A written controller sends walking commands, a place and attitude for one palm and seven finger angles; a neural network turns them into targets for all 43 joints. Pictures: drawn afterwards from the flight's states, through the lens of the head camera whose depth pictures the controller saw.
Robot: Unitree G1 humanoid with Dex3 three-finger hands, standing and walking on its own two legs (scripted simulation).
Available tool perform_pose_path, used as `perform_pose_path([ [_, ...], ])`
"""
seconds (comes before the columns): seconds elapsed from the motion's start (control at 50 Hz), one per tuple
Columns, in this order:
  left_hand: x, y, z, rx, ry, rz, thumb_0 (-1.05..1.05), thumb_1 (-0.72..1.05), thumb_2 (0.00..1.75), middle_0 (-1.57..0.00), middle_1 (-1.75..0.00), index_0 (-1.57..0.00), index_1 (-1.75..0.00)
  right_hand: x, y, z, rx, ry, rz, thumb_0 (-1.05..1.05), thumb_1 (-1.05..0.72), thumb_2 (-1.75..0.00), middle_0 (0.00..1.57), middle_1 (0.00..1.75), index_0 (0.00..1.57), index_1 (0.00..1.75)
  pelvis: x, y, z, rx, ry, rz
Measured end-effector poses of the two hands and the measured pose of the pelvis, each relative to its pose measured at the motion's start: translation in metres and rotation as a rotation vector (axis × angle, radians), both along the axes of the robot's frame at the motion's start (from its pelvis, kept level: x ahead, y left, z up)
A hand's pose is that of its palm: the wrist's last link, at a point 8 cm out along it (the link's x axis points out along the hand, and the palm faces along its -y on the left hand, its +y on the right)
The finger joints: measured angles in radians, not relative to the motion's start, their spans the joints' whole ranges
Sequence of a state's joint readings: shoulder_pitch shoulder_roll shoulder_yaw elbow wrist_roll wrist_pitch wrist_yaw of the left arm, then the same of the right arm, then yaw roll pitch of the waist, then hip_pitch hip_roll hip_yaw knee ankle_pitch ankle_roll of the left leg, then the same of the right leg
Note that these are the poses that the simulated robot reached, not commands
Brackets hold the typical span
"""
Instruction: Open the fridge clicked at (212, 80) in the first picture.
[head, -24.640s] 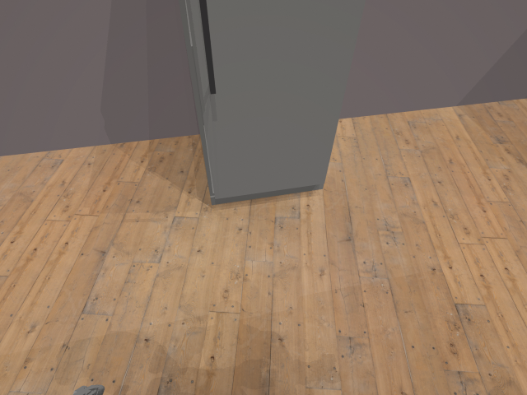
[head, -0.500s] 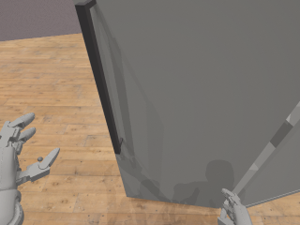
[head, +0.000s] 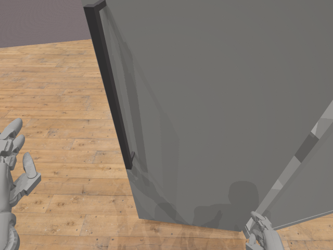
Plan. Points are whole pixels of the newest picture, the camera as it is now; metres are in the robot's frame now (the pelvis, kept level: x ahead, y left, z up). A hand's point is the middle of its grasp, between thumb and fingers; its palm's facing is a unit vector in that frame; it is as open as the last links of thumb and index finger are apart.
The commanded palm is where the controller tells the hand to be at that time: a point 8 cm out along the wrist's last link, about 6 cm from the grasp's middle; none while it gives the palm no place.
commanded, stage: draw the hand back to the body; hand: left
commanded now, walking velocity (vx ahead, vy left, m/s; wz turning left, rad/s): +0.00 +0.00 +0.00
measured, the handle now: (118, 107) +0.41 +0.19 +0.15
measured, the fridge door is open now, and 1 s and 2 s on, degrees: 69 69 69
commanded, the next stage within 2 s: step back with the hand held close in 0.02 s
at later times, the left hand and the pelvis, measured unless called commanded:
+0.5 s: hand (30, 183) +0.17 +0.28 +0.15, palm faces +0.41 -0.78 -0.48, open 7.4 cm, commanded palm +0.12 +0.32 +0.17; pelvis -0.03 +0.02 -0.01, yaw -1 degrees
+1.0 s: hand out of the picture +0.12 +0.30 +0.16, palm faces +0.51 -0.75 -0.43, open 7.4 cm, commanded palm +0.05 +0.33 +0.17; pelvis -0.09 +0.03 -0.02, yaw +1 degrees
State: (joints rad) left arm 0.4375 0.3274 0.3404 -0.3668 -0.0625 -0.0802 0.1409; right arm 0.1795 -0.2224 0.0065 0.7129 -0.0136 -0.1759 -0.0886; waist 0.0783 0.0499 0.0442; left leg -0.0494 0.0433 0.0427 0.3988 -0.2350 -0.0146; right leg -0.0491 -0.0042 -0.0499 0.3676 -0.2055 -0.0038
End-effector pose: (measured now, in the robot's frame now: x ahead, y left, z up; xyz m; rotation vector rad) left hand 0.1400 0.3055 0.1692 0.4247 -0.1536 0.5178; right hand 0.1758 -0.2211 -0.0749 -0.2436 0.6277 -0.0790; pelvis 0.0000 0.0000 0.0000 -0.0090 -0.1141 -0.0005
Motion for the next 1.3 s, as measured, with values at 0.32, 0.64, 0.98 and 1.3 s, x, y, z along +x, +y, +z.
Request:
perform_pose_path([
  [0.32,0.006,-0.002,0.0,0.061,0.023,-0.061,0.01,0.89,0.9,-0.21,-0.3,-0.21,-0.3,-0.012,0.0,-0.001,0.005,0.034,-0.035,0.02,-0.9,-0.9,0.2,0.3,0.21,0.3,-0.012,0.006,-0.003,-0.01,0.081,-0.004],
  [0.64,-0.031,0.026,0.001,0.134,0.01,-0.055,0.01,0.89,0.9,-0.21,-0.3,-0.21,-0.3,-0.061,0.016,-0.01,-0.023,0.078,-0.087,0.02,-0.9,-0.9,0.2,0.3,0.2,0.3,-0.051,0.029,-0.013,-0.002,0.102,-0.012],
  [0.98,-0.069,0.023,0.002,0.168,-0.113,-0.059,0.01,0.89,0.9,-0.21,-0.3,-0.21,-0.3,-0.1,0.017,-0.014,-0.055,0.063,-0.057,0.02,-0.9,-0.9,0.2,0.3,0.21,0.3,-0.085,0.027,-0.023,-0.02,0.094,0.007],
  [1.3,-0.091,0.017,0.001,0.202,-0.153,-0.097,0.01,0.89,0.9,-0.21,-0.3,-0.21,-0.3,-0.124,0.009,-0.015,-0.085,0.052,-0.063,0.02,-0.9,-0.9,0.2,0.3,0.21,0.3,-0.113,0.023,-0.031,-0.016,0.089,0.005],
])
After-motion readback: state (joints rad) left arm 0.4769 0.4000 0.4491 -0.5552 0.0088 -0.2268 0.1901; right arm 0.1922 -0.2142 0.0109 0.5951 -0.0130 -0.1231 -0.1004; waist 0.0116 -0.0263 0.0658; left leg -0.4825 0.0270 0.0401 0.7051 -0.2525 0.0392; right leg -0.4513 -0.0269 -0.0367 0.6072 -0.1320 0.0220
